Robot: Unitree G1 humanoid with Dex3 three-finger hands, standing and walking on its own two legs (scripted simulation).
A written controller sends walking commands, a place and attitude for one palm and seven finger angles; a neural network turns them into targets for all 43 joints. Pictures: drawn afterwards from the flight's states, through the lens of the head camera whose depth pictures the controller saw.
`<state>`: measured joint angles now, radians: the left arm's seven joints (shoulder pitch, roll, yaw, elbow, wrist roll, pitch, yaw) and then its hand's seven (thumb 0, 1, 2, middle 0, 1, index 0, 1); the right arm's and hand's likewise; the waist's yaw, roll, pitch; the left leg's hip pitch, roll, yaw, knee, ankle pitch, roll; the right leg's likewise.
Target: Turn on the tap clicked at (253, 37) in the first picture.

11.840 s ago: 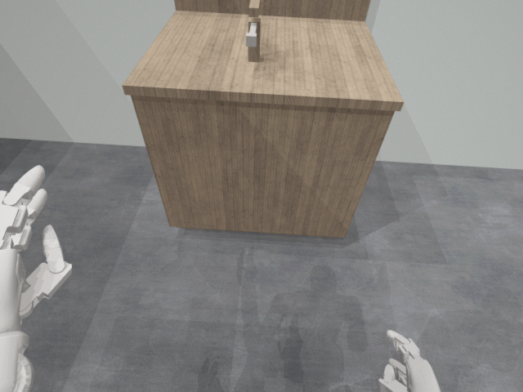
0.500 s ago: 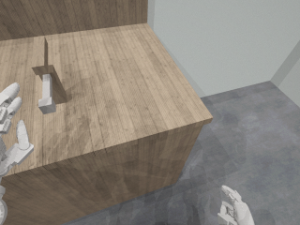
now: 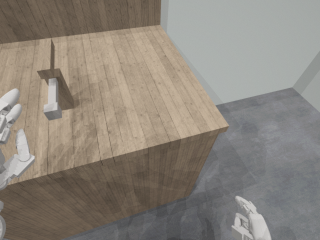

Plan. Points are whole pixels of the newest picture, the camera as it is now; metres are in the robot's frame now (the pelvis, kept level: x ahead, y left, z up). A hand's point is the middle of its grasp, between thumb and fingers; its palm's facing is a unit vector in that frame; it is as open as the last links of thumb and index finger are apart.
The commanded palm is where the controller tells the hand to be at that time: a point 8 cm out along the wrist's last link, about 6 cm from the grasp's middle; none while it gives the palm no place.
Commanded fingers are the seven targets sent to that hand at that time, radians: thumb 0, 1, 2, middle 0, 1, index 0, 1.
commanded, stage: shuffle to correct the standing spot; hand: left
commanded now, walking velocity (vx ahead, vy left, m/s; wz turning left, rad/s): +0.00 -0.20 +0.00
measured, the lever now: (53, 111) +0.35 +0.27 +0.13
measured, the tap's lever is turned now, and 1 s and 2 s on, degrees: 0 0 0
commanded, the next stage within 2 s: none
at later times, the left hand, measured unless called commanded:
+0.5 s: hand (31, 160) +0.21 +0.24 +0.17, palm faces +0.34 -0.85 -0.40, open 7.4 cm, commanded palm +0.16 +0.28 +0.18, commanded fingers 0.00 0.90 0.90 -0.20 -0.30 -0.20 -0.30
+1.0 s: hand (34, 160) +0.21 +0.23 +0.17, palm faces +0.34 -0.84 -0.41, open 7.4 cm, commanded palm +0.16 +0.27 +0.18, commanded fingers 0.00 0.90 0.90 -0.20 -0.30 -0.20 -0.30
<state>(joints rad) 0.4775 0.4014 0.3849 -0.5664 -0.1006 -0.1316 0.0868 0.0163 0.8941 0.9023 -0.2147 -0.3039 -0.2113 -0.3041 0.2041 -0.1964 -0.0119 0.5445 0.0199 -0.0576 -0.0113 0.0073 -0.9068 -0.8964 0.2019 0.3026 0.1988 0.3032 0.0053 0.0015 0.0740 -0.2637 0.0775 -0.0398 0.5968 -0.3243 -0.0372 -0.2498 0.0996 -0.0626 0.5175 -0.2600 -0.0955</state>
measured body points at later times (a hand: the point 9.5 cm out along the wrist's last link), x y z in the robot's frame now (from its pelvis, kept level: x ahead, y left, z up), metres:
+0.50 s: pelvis +0.00 +0.00 +0.00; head +0.02 +0.01 +0.45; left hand +0.19 +0.28 +0.19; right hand +0.16 -0.24 -0.08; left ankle +0.00 +0.16 -0.73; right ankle +0.01 -0.06 -0.73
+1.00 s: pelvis +0.00 -0.01 +0.00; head +0.03 +0.00 +0.45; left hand +0.19 +0.28 +0.19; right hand +0.17 -0.24 -0.08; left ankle +0.00 +0.16 -0.73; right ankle +0.01 -0.06 -0.73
